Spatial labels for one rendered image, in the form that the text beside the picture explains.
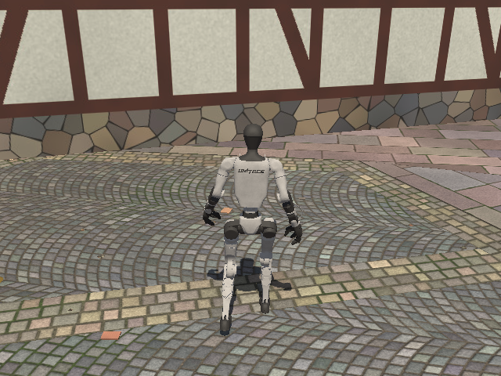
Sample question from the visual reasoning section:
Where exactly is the robot left upper arm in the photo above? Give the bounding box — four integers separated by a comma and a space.
212, 157, 236, 199

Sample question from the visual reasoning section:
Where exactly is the robot left forearm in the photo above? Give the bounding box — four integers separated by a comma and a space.
204, 186, 220, 214

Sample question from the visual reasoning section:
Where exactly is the left robot shin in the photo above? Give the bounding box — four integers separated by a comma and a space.
222, 264, 234, 320

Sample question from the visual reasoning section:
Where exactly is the right robot thigh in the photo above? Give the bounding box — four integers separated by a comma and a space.
260, 218, 277, 266

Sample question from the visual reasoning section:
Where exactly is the robot left hand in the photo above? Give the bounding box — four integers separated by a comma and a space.
203, 211, 221, 226

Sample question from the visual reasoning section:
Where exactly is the robot right upper arm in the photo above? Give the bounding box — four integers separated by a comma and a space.
269, 158, 290, 203

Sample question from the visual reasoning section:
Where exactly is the robot right forearm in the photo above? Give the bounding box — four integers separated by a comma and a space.
282, 191, 300, 227

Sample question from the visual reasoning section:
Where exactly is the robot right hand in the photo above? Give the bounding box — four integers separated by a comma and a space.
284, 224, 303, 245

